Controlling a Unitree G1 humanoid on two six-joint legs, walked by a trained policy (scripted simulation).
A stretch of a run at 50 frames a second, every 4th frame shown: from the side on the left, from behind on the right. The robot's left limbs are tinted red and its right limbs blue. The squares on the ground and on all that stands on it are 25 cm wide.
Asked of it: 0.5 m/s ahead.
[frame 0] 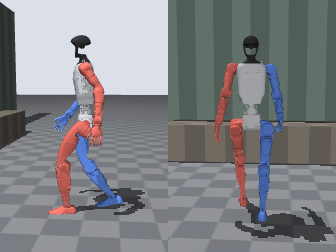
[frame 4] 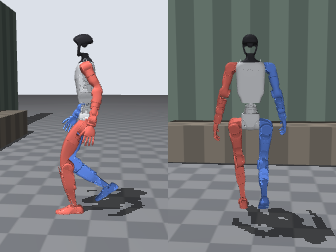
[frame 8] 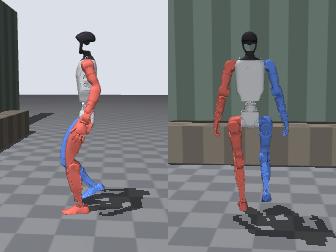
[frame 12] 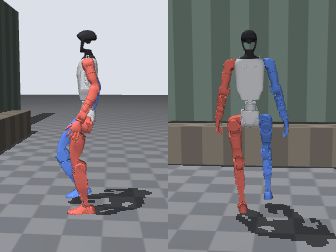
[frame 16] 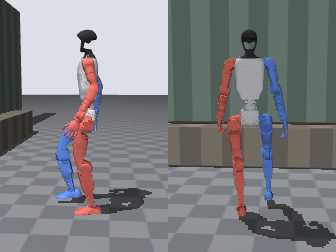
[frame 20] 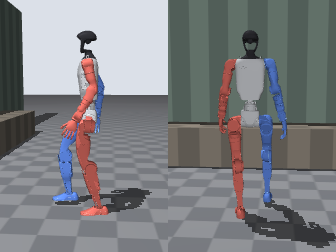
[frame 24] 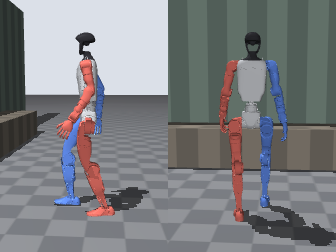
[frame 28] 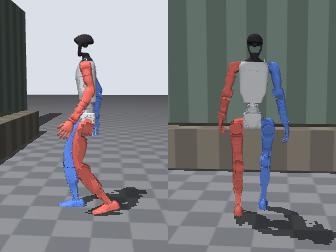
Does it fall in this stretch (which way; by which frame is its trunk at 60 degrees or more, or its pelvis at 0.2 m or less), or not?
no
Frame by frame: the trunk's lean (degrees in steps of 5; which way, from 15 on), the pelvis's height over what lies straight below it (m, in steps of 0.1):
0: 5, 0.7
4: 5, 0.8
8: 0, 0.8
12: 0, 0.8
16: 0, 0.8
20: 0, 0.8
24: 5, 0.8
28: 5, 0.8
